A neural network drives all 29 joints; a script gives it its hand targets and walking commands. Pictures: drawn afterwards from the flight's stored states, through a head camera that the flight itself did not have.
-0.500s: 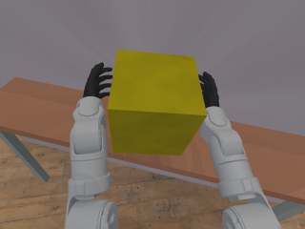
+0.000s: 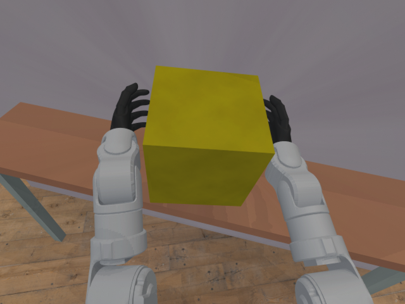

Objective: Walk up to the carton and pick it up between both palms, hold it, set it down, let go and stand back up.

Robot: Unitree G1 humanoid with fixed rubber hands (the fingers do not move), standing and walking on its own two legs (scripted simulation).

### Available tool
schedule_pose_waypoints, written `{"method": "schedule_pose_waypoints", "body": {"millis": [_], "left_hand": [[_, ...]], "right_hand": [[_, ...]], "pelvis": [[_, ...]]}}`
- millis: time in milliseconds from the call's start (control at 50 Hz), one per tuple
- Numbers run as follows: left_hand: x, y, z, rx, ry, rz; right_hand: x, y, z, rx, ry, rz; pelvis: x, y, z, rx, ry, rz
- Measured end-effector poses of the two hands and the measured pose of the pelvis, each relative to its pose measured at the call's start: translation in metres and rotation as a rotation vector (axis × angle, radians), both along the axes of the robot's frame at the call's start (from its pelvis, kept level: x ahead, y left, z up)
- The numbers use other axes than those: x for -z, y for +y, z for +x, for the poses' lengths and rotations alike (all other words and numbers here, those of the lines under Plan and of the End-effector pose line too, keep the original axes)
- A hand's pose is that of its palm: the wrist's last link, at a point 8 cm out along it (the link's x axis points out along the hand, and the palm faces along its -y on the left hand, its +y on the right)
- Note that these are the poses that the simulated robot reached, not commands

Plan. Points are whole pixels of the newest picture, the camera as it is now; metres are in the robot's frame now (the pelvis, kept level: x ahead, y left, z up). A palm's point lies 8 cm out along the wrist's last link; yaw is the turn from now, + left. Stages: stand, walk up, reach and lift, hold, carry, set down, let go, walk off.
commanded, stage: set down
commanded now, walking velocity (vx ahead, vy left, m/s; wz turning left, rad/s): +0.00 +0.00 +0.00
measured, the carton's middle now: (201, 141) +0.37 +0.00 +0.14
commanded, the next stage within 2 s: none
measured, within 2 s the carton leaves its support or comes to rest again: neither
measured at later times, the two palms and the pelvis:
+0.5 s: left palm (135, 146) +0.37 +0.13 +0.12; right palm (272, 155) +0.36 -0.14 +0.11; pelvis +0.02 +0.00 +0.00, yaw +0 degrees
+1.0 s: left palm (141, 146) +0.39 +0.12 +0.11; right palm (273, 157) +0.36 -0.15 +0.09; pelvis +0.03 +0.00 +0.00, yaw +0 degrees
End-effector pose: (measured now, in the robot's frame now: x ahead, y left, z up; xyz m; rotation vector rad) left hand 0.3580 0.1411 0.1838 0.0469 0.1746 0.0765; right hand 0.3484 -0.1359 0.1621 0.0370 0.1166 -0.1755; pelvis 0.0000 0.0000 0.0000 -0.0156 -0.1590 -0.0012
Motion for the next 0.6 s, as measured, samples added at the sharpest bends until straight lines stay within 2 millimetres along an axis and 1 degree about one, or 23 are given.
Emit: {"method": "schedule_pose_waypoints", "body": {"millis": [120,240,300,460,520,600], "left_hand": [[-0.002,0.000,0.001,0.004,-0.021,0.000],[0.000,0.000,0.004,0.025,-0.071,0.018],[0.011,0.001,0.007,0.033,-0.073,0.030],[0.056,-0.005,0.015,0.039,-0.025,0.041],[0.063,-0.011,0.018,0.052,-0.031,0.038],[0.062,-0.018,0.022,0.067,-0.049,0.031]], "right_hand": [[-0.002,0.000,0.000,0.004,-0.022,0.000],[-0.001,0.001,0.003,0.012,-0.095,0.002],[0.009,0.000,0.006,0.012,-0.112,-0.006],[0.051,-0.005,0.010,0.026,-0.065,-0.025],[0.058,-0.010,0.009,0.039,-0.068,-0.031],[0.059,-0.017,0.009,0.057,-0.084,-0.026]], "pelvis": [[0.000,0.000,0.000,0.000,-0.004,0.000],[0.000,0.002,0.003,0.003,-0.016,0.004],[0.000,0.002,0.007,0.006,-0.023,0.007],[-0.001,0.002,0.020,-0.003,-0.002,0.006],[-0.002,0.003,0.025,-0.005,0.018,0.006],[-0.002,0.004,0.029,0.001,0.031,0.006]]}}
